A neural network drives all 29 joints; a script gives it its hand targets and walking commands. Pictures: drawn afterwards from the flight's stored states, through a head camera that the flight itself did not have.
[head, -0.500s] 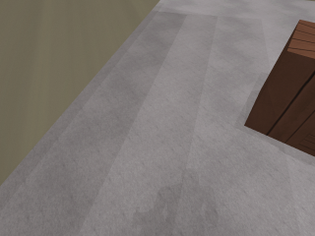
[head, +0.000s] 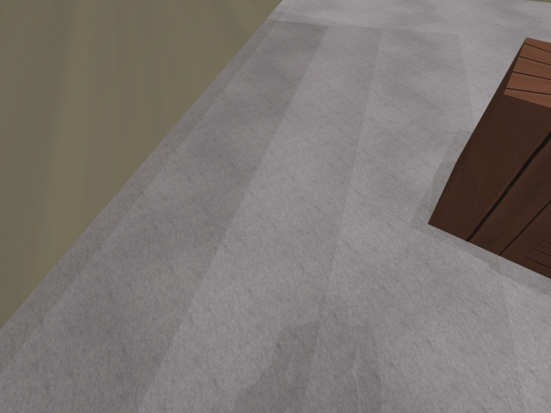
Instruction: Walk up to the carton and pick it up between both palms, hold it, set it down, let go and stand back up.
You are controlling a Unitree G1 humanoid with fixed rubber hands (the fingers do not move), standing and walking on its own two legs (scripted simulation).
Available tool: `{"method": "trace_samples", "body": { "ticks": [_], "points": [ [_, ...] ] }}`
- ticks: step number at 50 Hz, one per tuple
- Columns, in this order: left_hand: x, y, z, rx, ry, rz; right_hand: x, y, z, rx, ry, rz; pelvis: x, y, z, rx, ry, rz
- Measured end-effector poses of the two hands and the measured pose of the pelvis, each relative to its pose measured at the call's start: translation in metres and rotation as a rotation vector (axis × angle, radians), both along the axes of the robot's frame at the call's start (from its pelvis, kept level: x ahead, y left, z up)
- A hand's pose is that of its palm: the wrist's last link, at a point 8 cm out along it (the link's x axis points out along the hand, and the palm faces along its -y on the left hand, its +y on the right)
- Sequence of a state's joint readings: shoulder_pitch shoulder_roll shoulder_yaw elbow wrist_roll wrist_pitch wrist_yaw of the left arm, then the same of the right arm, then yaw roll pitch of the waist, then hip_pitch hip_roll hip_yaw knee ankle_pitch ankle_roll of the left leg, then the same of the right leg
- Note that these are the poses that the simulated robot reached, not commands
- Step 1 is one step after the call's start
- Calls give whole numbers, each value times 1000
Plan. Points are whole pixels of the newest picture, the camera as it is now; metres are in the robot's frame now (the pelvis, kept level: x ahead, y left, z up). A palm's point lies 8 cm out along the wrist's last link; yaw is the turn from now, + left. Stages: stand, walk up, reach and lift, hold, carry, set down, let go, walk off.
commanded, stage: stand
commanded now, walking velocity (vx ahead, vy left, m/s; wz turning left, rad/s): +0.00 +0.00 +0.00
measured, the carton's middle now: out of the picture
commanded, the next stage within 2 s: walk up in 0.38 s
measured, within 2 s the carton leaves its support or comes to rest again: neither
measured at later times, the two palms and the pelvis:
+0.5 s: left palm out of the picture -0.02 +0.20 -0.15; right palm out of the picture -0.02 -0.21 -0.15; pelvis +0.01 -0.01 +0.00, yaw +0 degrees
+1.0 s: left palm out of the picture +0.08 +0.30 -0.16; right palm out of the picture +0.05 -0.21 -0.12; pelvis +0.00 +0.05 -0.01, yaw -14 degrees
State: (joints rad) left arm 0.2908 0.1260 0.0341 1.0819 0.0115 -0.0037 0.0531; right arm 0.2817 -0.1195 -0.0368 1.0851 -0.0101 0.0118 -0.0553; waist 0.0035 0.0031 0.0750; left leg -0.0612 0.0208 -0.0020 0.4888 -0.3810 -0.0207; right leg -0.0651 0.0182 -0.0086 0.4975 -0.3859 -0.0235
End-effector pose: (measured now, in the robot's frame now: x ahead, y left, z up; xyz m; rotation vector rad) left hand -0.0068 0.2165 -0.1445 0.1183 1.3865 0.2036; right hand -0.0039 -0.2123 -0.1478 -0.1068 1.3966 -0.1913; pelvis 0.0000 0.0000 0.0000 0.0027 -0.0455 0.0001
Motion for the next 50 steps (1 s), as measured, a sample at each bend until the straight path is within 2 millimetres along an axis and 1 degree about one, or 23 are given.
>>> {"method": "trace_samples", "body": {
  "ticks": [16,29,31,33,36,38,41,43,45,47,48,50],
  "points": [
    [-12,-14,-1,-18,59,7,-10,2,-2,17,61,-1,7,-6,1,-2,2,0],
    [-16,-21,-2,-23,81,7,-14,0,-2,23,87,1,10,-11,1,-3,5,-1],
    [-16,-21,-3,-22,80,9,-13,-3,-4,11,82,-10,8,-11,-1,-3,12,-17],
    [-17,-16,-6,-15,85,0,-7,-12,-7,-20,59,-30,3,-10,-6,-3,19,-47],
    [-18,-2,-11,3,86,-20,6,-25,-9,-64,11,-36,-3,-5,-12,-2,28,-68],
    [-21,12,-11,19,94,-38,22,-29,-5,-89,-37,-34,-4,1,-13,-3,32,-93],
    [-22,35,-11,41,125,-66,53,-27,5,-115,-145,-42,-4,12,-13,-15,37,-126],
    [-15,50,-15,46,133,-87,72,-22,13,-134,-216,-50,-3,21,-14,-25,38,-146],
    [3,65,-23,42,119,-111,83,-16,19,-156,-270,-64,-1,32,-18,-25,30,-170],
    [30,76,-29,41,80,-149,80,-9,25,-171,-286,-83,0,39,-18,4,12,-213],
    [47,79,-28,41,48,-170,75,-5,27,-176,-281,-95,1,43,-16,-3,12,-230],
    [82,82,-20,37,-28,-214,58,1,32,-179,-249,-121,5,49,-9,-29,13,-247]
  ]
}}
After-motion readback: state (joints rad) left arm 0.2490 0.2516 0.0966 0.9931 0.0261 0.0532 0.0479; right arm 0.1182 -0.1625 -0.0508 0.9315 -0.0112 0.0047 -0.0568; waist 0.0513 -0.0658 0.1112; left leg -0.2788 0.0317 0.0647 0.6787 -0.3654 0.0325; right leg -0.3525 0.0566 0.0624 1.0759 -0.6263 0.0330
